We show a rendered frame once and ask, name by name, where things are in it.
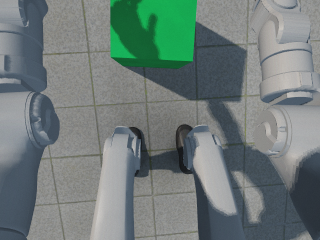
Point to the left robot shin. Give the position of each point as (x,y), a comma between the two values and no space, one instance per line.
(119,130)

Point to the robot shin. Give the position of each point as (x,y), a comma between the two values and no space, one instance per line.
(203,128)
(119,130)

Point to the right robot forearm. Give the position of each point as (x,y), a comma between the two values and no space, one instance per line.
(285,53)

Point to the left robot forearm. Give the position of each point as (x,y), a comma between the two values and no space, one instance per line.
(22,46)

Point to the left robot upper arm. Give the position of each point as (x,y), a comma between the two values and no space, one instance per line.
(28,123)

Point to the carton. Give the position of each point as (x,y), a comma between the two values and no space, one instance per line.
(152,33)

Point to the right robot upper arm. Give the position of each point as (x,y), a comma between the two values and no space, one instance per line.
(290,136)

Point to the right robot shin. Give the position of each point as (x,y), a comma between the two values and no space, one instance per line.
(203,128)

